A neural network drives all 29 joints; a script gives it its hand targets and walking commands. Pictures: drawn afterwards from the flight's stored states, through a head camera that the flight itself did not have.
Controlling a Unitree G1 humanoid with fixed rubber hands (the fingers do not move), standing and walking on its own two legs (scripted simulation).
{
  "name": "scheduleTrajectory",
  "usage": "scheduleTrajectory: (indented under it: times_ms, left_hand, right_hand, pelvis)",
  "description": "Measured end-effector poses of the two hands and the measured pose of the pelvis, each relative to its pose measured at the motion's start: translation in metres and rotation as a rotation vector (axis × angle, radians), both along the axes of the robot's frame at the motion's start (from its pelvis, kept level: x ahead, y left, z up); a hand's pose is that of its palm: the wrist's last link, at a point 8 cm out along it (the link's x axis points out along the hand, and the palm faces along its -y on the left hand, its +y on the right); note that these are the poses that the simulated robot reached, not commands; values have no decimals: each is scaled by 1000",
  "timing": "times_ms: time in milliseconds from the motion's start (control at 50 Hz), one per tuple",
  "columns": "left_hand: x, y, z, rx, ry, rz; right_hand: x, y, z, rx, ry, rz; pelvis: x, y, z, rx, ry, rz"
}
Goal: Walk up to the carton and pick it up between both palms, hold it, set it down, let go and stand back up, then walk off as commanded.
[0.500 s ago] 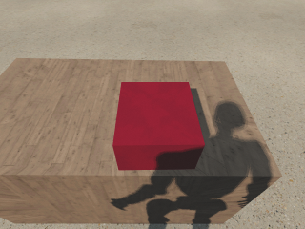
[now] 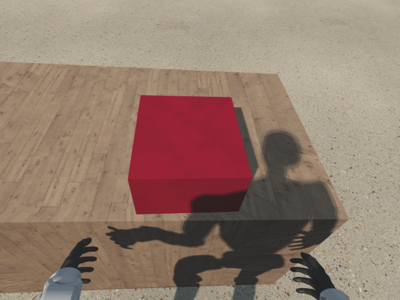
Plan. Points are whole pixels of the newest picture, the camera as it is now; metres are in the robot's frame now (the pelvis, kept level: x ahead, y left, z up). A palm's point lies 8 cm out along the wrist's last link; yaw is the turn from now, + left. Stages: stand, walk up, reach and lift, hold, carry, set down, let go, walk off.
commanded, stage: reach and lift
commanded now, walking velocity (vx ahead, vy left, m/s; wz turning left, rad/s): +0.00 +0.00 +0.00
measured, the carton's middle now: (187, 151) +0.50 +0.03 -0.02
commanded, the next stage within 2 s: none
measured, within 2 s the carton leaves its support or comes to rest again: neither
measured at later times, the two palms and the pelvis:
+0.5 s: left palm out of the picture +0.16 +0.27 -0.05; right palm (317, 293) +0.17 -0.23 -0.06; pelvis +0.01 -0.02 +0.02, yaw +0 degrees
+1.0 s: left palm (58, 284) +0.18 +0.26 -0.03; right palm (312, 261) +0.22 -0.22 -0.02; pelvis +0.04 -0.01 +0.02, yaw +0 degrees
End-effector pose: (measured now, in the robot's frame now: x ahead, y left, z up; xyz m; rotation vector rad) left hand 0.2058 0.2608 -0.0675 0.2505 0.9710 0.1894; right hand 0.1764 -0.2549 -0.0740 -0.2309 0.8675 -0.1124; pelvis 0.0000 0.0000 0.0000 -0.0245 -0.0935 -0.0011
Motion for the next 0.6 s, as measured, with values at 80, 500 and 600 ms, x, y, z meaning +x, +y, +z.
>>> scheduleTrajectory:
  times_ms: [80,500,600]
  left_hand:
    - [-14,-5,-1,0,27,22]
    - [-51,7,17,-25,-139,71]
    - [-37,7,26,-47,-224,60]
  right_hand:
    - [-6,-10,11,-32,-18,14]
    - [-7,24,15,43,-157,32]
    - [5,30,24,59,-211,18]
  pelvis:
    - [3,-7,5,15,-13,-6]
    - [8,-24,17,36,65,7]
    - [15,-20,19,34,63,8]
